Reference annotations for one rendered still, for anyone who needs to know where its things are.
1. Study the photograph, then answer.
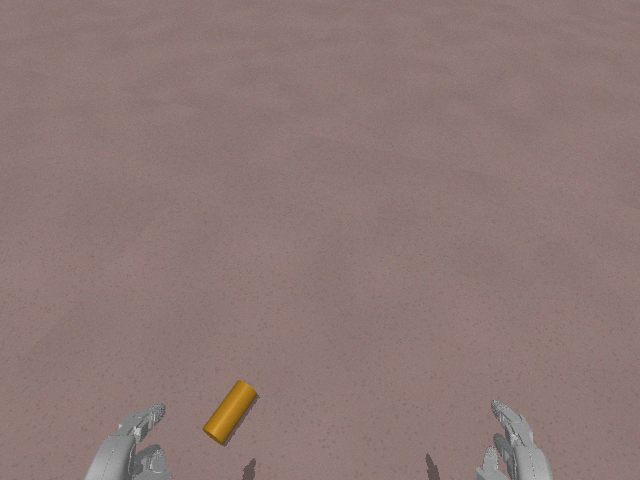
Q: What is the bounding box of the right robot hand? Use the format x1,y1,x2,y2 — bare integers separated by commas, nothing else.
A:
476,399,553,480

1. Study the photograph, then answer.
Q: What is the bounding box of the can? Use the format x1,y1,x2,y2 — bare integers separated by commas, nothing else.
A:
203,380,257,445

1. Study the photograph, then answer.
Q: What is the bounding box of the left robot hand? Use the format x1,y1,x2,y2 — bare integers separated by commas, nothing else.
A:
84,404,172,480

